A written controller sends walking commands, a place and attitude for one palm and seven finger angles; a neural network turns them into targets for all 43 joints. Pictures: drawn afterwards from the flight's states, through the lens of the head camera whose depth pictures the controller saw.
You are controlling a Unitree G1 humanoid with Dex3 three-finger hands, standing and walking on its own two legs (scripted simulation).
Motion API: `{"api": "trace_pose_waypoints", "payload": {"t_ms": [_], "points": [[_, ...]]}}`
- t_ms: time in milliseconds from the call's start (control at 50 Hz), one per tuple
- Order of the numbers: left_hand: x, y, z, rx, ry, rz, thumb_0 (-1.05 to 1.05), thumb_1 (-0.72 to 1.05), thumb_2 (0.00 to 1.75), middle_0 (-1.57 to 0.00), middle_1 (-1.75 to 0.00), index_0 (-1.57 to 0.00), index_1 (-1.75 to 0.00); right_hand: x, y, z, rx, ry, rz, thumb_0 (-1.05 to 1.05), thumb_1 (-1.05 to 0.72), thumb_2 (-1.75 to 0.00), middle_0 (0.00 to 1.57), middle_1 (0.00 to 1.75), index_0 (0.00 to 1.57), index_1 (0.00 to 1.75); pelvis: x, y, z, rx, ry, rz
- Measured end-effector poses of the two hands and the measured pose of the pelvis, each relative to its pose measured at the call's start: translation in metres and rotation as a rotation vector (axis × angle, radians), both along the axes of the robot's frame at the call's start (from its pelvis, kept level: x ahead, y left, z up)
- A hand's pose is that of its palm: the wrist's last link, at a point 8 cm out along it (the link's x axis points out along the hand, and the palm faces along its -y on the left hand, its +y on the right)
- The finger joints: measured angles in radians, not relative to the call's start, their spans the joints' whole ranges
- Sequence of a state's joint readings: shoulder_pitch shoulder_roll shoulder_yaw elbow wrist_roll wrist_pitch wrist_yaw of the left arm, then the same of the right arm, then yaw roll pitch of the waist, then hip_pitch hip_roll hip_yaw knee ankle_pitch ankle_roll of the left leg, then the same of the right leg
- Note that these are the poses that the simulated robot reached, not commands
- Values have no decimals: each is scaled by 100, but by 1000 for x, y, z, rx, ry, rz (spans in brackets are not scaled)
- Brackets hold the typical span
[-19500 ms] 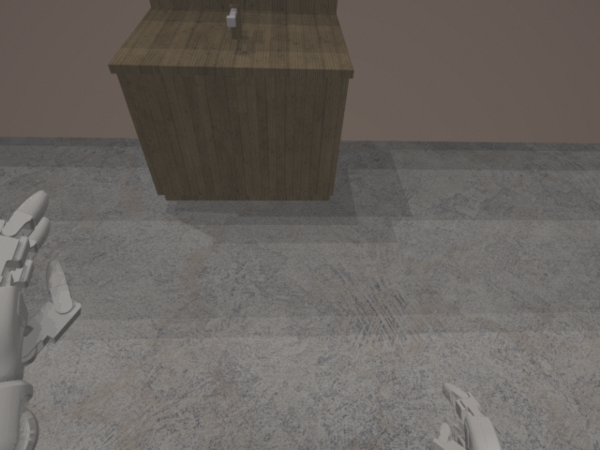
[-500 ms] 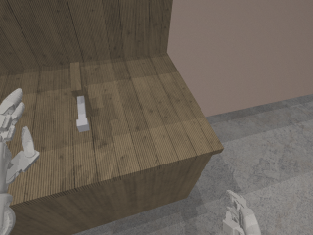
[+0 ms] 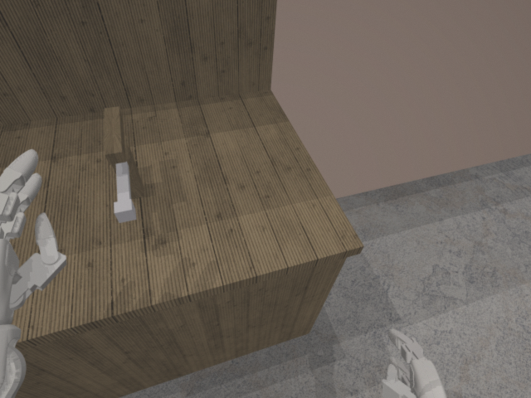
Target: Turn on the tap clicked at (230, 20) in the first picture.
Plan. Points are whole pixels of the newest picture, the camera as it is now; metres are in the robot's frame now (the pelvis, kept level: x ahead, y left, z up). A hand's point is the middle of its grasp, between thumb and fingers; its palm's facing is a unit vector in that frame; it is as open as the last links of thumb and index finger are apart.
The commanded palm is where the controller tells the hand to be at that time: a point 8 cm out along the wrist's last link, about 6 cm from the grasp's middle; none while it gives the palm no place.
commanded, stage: shuffle to correct the standing spot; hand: left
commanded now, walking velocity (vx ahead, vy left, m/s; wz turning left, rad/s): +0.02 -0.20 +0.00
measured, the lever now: (125, 211) +0.38 +0.28 +0.03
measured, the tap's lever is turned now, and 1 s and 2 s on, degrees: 0 0 0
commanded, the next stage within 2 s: come to a stop and stand still in 0.16 s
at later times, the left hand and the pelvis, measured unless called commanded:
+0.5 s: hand (110, 260) +0.22 +0.20 +0.16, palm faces +0.36 -0.84 -0.40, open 7.4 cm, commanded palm +0.17 +0.24 +0.17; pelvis +0.01 -0.04 +0.00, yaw +1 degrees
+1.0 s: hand (60, 258) +0.22 +0.25 +0.16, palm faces +0.39 -0.84 -0.36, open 7.4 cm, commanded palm +0.16 +0.28 +0.17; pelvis +0.01 +0.00 +0.00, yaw +1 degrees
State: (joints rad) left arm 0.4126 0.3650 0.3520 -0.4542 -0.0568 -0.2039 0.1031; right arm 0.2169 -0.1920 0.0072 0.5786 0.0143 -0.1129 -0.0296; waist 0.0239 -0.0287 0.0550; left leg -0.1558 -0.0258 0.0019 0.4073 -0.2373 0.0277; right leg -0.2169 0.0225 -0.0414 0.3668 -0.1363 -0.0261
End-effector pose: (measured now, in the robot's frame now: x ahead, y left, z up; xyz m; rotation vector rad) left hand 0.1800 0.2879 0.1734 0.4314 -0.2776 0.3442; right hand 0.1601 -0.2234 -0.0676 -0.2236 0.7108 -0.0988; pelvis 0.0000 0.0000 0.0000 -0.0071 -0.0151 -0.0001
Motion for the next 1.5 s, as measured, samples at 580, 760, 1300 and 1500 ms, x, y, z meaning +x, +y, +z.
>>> {"api": "trace_pose_waypoints", "payload": {"t_ms": [580,760,1300,1500], "points": [[0,-43,-2,24,85,41,1,89,90,-21,-30,-22,-30,17,-55,-13,-2,25,-26,1,-91,-90,20,30,20,30,13,-39,-4,-9,26,23],[-3,-25,-2,-7,50,57,1,89,90,-21,-30,-22,-30,23,-27,-7,3,9,8,1,-91,-90,20,30,20,30,12,-24,-2,-3,6,24],[0,12,4,24,18,2,1,89,90,-21,-30,-21,-30,10,20,-3,11,15,15,1,-91,-90,20,30,20,30,9,14,0,-7,5,23],[18,56,60,235,-196,120,1,88,90,-22,-30,-22,-30,1,18,-16,15,52,107,1,-91,-90,20,30,20,30,-11,4,-6,1,3,19]]}}
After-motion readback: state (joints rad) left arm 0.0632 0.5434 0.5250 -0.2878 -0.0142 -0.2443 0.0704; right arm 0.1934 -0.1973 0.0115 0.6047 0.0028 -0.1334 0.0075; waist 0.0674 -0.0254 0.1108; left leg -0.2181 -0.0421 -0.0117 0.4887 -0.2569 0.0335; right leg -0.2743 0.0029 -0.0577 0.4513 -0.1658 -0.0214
